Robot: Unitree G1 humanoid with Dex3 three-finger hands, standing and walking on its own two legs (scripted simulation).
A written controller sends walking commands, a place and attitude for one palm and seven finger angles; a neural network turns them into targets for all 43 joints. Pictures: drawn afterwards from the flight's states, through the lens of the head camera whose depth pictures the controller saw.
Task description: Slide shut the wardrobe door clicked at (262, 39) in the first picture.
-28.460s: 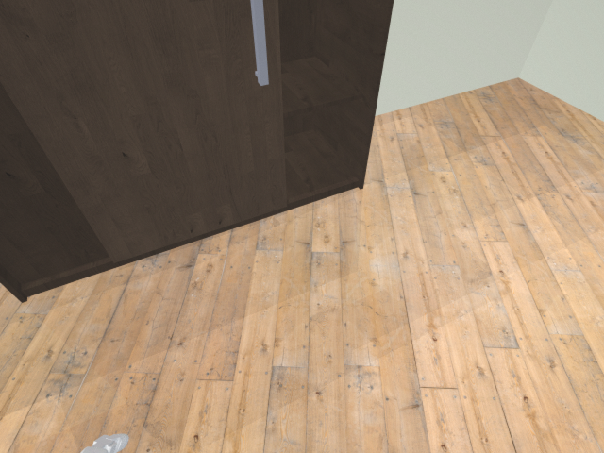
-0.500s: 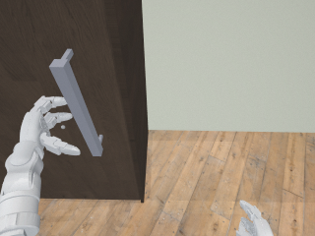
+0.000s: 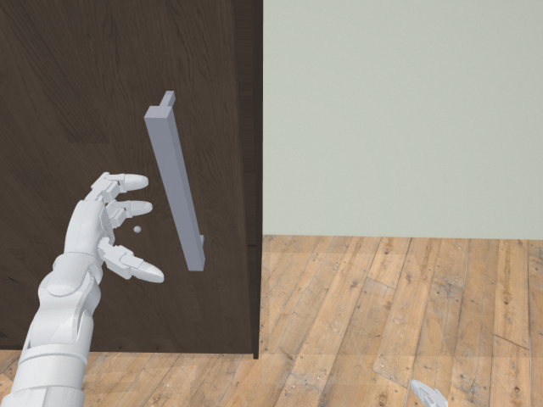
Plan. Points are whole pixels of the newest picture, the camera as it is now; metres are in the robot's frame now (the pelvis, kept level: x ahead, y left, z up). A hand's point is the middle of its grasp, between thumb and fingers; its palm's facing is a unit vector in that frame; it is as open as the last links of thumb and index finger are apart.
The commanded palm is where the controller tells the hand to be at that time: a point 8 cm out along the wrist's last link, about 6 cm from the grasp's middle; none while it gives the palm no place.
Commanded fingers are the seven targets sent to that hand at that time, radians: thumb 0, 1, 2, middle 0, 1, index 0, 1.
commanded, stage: slip the hand off the handle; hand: left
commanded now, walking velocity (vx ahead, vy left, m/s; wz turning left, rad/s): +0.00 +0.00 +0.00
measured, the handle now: (185, 194) +0.41 +0.17 +0.10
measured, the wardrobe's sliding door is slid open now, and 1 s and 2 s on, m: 0.00 0.00 0.00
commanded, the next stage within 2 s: draw the hand back to the body in 0.92 s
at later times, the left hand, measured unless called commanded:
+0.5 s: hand (116, 286) +0.24 +0.22 +0.11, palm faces +0.21 -0.97 -0.15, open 14.7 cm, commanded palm +0.20 +0.27 +0.12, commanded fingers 0.00 -0.55 0.20 -0.25 -1.15 -0.25 -1.15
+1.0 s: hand (98, 284) +0.24 +0.24 +0.10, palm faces +0.19 -0.97 -0.14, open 14.6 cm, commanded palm +0.20 +0.29 +0.12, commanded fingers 0.00 -0.55 0.20 -0.25 -1.15 -0.25 -1.15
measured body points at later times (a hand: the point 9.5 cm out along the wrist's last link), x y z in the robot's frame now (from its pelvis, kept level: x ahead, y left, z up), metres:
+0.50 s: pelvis -0.01 -0.05 +0.00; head -0.03 -0.06 +0.45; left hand +0.22 +0.27 +0.12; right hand +0.19 -0.27 -0.06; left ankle +0.02 +0.04 -0.72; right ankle -0.01 -0.13 -0.72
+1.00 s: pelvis +0.00 -0.05 -0.01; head -0.01 -0.06 +0.44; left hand +0.23 +0.29 +0.11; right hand +0.17 -0.30 -0.08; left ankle +0.02 +0.04 -0.72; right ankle -0.01 -0.13 -0.72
